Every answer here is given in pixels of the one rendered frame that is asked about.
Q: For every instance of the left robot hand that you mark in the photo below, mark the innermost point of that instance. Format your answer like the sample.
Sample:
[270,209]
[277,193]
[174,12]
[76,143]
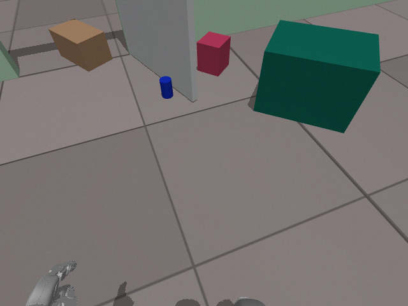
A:
[46,291]

